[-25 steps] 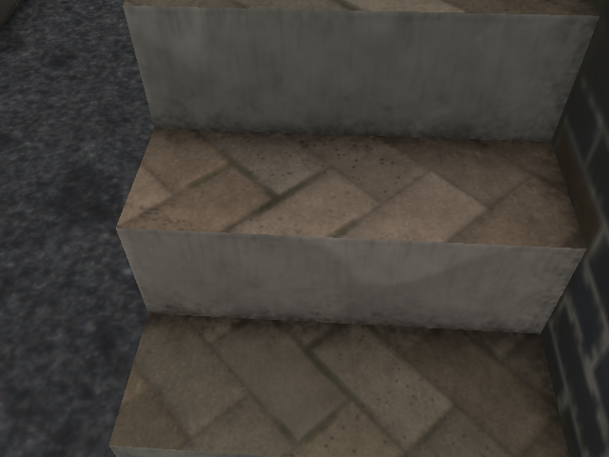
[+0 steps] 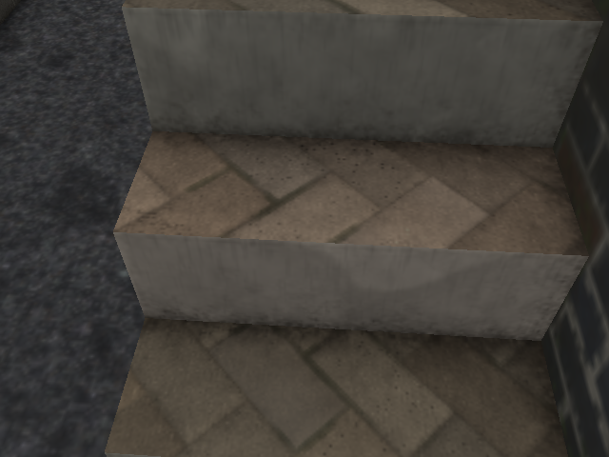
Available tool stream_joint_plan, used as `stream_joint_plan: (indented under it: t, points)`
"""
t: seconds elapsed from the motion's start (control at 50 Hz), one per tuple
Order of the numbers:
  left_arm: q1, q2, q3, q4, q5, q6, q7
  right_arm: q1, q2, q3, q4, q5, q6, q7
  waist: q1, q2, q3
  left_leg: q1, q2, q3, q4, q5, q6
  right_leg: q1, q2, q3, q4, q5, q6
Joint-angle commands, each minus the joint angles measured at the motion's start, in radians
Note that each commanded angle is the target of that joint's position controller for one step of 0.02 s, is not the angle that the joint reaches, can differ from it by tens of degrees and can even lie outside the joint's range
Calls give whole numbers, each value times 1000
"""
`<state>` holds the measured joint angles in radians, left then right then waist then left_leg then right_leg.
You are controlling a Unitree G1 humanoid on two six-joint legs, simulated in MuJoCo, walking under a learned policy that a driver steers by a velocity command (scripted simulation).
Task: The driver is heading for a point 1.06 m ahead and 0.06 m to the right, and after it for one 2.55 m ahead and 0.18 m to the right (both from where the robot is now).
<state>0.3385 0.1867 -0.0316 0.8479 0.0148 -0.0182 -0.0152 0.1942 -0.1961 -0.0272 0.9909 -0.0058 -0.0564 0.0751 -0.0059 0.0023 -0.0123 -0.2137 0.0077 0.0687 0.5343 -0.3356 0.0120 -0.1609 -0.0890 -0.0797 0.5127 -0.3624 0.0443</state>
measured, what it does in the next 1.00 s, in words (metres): stands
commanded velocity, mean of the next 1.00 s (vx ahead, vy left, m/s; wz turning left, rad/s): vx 0.14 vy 0.00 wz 0.00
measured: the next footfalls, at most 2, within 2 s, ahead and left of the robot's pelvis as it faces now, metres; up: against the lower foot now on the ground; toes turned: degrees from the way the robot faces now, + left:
right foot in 1.42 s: +0.18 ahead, -0.14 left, +0.22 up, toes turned +2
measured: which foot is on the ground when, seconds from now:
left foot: down 0.00-1.00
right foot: down 0.00-1.00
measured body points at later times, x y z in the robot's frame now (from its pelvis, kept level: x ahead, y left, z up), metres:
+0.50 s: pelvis -0.01 -0.01 +0.00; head +0.00 -0.02 +0.45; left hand +0.02 +0.22 -0.14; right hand +0.04 -0.24 -0.16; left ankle -0.03 +0.11 -0.73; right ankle -0.06 -0.14 -0.73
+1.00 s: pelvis -0.01 +0.00 +0.00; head -0.01 +0.00 +0.45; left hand +0.00 +0.23 -0.14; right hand +0.03 -0.24 -0.15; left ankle -0.03 +0.10 -0.73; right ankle -0.06 -0.14 -0.73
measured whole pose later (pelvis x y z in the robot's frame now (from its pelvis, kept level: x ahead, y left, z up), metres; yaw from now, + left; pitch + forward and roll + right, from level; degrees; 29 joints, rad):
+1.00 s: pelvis -0.01 +0.00 +0.00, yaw -2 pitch +1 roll -1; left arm 0.43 0.20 0.00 0.84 0.05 -0.02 -0.07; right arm 0.23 -0.22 0.01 1.06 -0.01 -0.04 0.07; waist 0.02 0.02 -0.03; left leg -0.27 0.04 0.08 0.60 -0.38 0.03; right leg -0.21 -0.05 -0.05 0.54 -0.35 -0.01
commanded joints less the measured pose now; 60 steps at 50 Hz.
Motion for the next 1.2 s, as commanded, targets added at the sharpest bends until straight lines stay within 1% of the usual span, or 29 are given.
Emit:
stream_joint_plan:
  t: [0.02, 0.06, 0.08, 0.1, 0.12, 0.14, 0.16, 0.18, 0.24, 0.32, 0.5, 0.52, 0.56, 0.66, 0.68, 0.86, 0.9, 0.94, 0.98, 1.0, 1.02, 1.06, 1.08, 1.1, 1.12, 1.14, 1.16, 1.18, 1.2]
  points:
    - [-35, 44, 4, -60, -23, -17, 89, -57, -56, 2, -63, -2, -49, -39, 12, 48, 69, 16, 86, -89, -180, 645, 76, -33, -43, 30, -96, 348, -90]
    - [43, 85, 18, -28, -24, -17, 92, -30, -93, -7, -58, 21, -55, -43, 33, 43, -23, 123, 100, -79, -160, 903, 70, 32, -40, 19, -83, 424, -80]
    - [26, 91, 24, -49, -40, -15, 91, -49, -100, -6, -82, 18, -61, -53, 49, 63, -54, 149, 93, -71, -136, 1011, 75, 41, -30, 21, -75, 430, -69]
    - [34, 87, 25, -44, -42, -14, 90, -48, -100, -6, -85, 21, -60, -58, 55, 42, -88, 176, 99, -64, -125, 1030, 75, 53, -31, 20, -87, 433, -66]
    - [206, 50, -8, 2, -4, -14, -20, 89, -57, 14, -9, 72, 11, 1, 24, -36, -222, 256, 138, -84, -61, 632, 27, 119, -77, 47, -111, 453, -38]
    - [169, 56, 4, 5, -9, -13, -57, 90, -84, 1, -10, 45, 39, 26, -7, -44, -85, 165, 95, -59, -66, 429, 28, 60, -67, 63, -97, 492, -68]
    - [134, 74, 5, -4, -15, -15, -80, 60, -91, 0, -14, 9, 52, 34, -23, -33, -44, 90, 80, -55, -88, 286, 19, 41, -60, 64, -96, 425, -70]
    - [112, 74, 4, -18, -16, -17, -92, 32, -86, 2, -17, 1, 55, 36, -22, -16, -5, 31, 77, -59, -104, 206, 23, 27, -53, 64, -89, 362, -70]
    - [76, 64, 8, -48, -4, -26, -95, -21, -77, 15, -11, 14, 34, 24, -13, -27, 57, -66, 79, -57, -105, 67, 23, -17, -50, 83, -90, 233, -80]
    - [103, 86, 19, -55, -1, -40, -94, -20, -99, 19, 16, 28, 22, 21, -4, -30, 61, -65, 76, -46, -84, 156, 23, -43, -27, 64, -67, 273, -76]
    - [145, 84, 29, -60, -4, -31, -83, -12, -101, 32, 50, 20, 14, 16, 6, -13, 28, -57, 73, -33, -51, 222, 22, -48, -6, 55, -30, 307, -72]
    - [150, 104, 37, -60, 0, -28, -70, 15, -91, 35, 61, 18, 12, 14, 9, -29, 25, -48, 70, -31, -40, 251, 26, -55, 3, 43, -33, 301, -74]
    - [152, 95, 37, -64, 1, -20, -59, 12, -103, 34, 60, 21, 6, 13, 13, -4, 23, -35, 70, -28, -31, 279, 28, -69, 6, 42, -30, 290, -75]
    - [156, 93, 39, -67, -3, -10, -51, 9, -104, 36, 53, 20, -1, 18, 18, 7, 25, -30, 74, -33, -30, 281, 28, -90, 13, 37, -32, 255, -73]
    - [139, 97, 41, -78, 3, -10, -48, 14, -106, 37, 50, 20, 2, 18, 16, 10, 19, -30, 73, -34, -36, 281, 31, -85, 19, 35, -35, 250, -73]
    - [126, 96, 47, -95, 1, -19, -39, 6, -118, 31, 22, 8, 16, 5, 20, 10, 28, -49, 75, -37, -48, 228, 39, -96, 31, 34, -44, 218, -77]
    - [176, 80, 40, -58, 6, -11, -53, 53, -106, 32, 50, 7, 23, 13, 18, 8, 70, -57, 74, -42, -94, -4, 37, -114, 26, 42, -96, 51, -82]
    - [168, 124, 56, -40, 27, -4, -58, 58, -137, 14, 50, -10, 20, 6, 17, -15, 125, -99, 58, -34, -87, -241, 45, -156, 12, 74, -136, -128, -138]
    - [159, 138, 62, -36, 41, -8, -57, 55, -110, 17, 43, -16, 12, -7, 24, -34, 123, -136, 42, -15, -38, -266, 55, -155, -34, 131, -175, -192, -204]
    - [112, 127, 60, -37, 55, -10, -60, 54, -108, 10, 46, -3, 7, -17, 22, -63, 130, -136, 40, -15, -22, -226, 74, -165, -45, 145, -175, -182, -224]
    - [70, 124, 59, -53, 55, -18, -60, 74, -107, 10, 42, -1, 0, -29, 25, -77, 95, -116, 34, -14, 0, -167, 88, -163, -58, 152, -172, -119, -238]
    - [81, 138, 58, -3, 38, -19, -64, 124, -99, 1, 50, 5, -18, -58, 4, -63, 45, -41, 21, 9, 32, 12, 95, -181, -105, 183, -172, 27, -261]
    - [88, 137, 65, 6, 39, -12, -66, 177, -68, 8, 74, 11, -28, -67, 12, -38, 46, -20, 17, 7, 50, 120, 110, -179, -97, 163, -131, 107, -273]
    - [133, 129, 70, 52, 55, -5, -67, 270, -40, 18, 110, 8, -34, -70, 15, -17, 38, 1, 28, -29, 46, 293, 141, -169, -70, 120, -46, 198, -271]
    - [149, 94, 65, 67, 66, -2, -75, 334, -68, 9, 142, 8, -37, -69, 11, 27, 9, 66, 61, -79, 23, 448, 178, -205, -26, 67, 75, 246, -257]
    - [137, 54, 55, 81, 72, -5, -90, 416, -122, -5, 173, 11, -34, -69, -17, 110, -6, 170, 136, -191, -48, 622, 239, -317, 35, -14, 259, 232, -214]
    - [105, 10, 40, 79, 72, -10, -103, 591, -174, -22, 220, 7, -22, -72, -94, 194, -27, 330, 284, -400, -150, 818, 359, -524, 80, -49, 540, 67, -162]
    - [83, 10, 37, 81, 41, -20, -107, 753, -221, -36, 261, -4, 7, -62, -168, 265, -8, 377, 472, -606, -225, 863, 506, -710, 116, 14, 1035, -77, -156]
    - [10, -18, 33, 88, 26, -30, -110, 776, -233, -28, 279, -46, 26, -55, -185, 273, 26, 356, 471, -635, -217, 683, 505, -945, 153, 172, 1681, -99, -199]
Velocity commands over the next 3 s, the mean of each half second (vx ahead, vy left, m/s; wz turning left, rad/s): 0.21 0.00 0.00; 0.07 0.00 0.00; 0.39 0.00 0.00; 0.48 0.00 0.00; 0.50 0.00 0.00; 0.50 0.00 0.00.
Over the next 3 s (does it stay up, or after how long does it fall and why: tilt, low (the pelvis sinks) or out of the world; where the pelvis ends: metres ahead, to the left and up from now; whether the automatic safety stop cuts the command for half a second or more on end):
stays up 0.52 -0.14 0.52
